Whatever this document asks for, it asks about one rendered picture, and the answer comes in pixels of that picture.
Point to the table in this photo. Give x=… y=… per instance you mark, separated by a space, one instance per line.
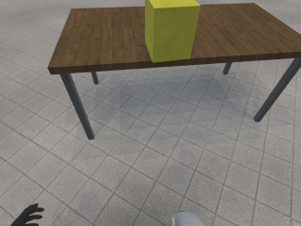
x=113 y=39

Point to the robot left hand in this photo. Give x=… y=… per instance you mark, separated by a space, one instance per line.
x=24 y=216

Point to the carton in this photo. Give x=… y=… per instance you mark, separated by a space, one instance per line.
x=170 y=28

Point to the robot right thigh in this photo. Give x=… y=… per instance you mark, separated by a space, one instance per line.
x=185 y=219

